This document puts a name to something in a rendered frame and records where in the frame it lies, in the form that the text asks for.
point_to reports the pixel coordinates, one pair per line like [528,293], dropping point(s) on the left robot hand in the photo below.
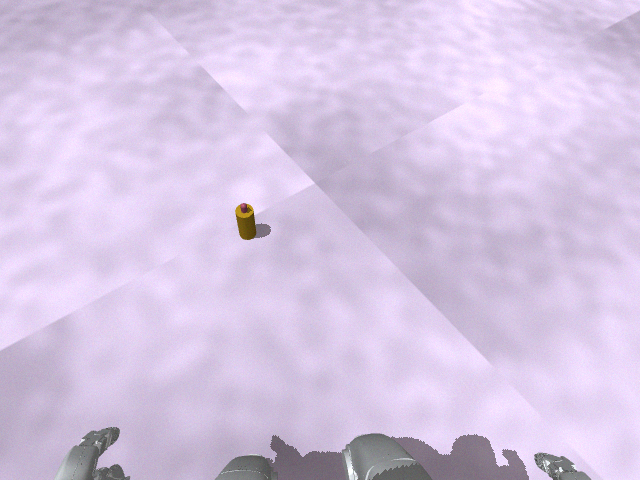
[81,461]

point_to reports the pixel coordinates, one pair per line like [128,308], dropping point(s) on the bottle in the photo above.
[246,221]

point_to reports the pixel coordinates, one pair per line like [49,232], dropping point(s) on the right robot hand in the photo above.
[559,468]

